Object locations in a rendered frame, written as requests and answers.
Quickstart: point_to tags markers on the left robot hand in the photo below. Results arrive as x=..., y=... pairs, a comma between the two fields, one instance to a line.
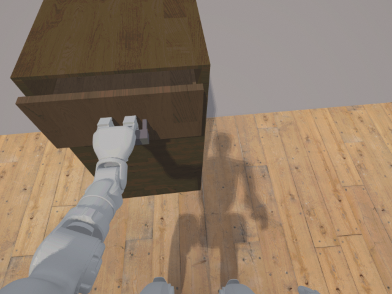
x=115, y=141

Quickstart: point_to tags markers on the handle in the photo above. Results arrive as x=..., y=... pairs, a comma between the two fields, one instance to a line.
x=142, y=136

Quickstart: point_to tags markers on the robot left forearm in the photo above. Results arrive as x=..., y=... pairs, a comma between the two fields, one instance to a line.
x=97, y=207

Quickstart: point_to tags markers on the robot left shin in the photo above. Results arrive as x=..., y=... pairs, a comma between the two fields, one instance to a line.
x=159, y=279

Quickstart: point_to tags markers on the drawer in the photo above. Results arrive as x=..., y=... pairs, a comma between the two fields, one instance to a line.
x=170, y=101

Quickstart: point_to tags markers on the robot shin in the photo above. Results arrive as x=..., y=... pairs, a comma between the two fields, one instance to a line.
x=159, y=279
x=233, y=281

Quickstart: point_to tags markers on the cabinet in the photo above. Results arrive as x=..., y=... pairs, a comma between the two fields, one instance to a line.
x=80, y=38

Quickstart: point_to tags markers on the robot left upper arm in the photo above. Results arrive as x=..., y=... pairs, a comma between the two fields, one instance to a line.
x=68, y=264

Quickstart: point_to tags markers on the robot right shin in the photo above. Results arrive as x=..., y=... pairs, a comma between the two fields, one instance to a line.
x=233, y=281

